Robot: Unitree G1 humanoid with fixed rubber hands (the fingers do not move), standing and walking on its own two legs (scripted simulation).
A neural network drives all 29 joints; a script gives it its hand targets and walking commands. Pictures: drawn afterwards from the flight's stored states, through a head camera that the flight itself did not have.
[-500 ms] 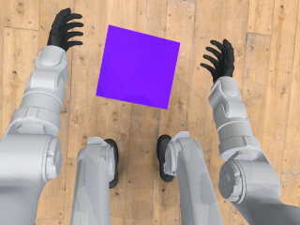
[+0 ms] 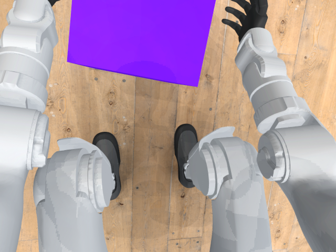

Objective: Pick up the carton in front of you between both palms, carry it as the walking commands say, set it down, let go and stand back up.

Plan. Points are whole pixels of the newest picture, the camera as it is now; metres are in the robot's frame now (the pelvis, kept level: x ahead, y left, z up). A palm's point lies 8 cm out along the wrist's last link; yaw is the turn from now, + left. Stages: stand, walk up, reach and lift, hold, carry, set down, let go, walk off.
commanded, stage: reach and lift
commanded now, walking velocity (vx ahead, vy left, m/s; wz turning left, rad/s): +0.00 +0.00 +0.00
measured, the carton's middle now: (141, 27) +0.52 +0.03 -0.25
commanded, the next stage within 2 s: none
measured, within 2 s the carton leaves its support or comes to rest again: leaves its support in 0.80 s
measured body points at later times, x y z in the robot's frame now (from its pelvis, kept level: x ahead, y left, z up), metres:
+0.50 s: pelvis +0.00 +0.00 +0.01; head +0.36 +0.05 +0.27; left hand +0.55 +0.17 -0.18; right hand +0.52 -0.13 -0.17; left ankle +0.12 +0.12 -0.34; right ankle +0.14 -0.12 -0.34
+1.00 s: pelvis +0.01 -0.01 +0.01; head +0.31 +0.06 +0.34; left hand +0.53 +0.19 -0.11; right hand +0.52 -0.12 -0.10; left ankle +0.12 +0.12 -0.34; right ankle +0.14 -0.13 -0.34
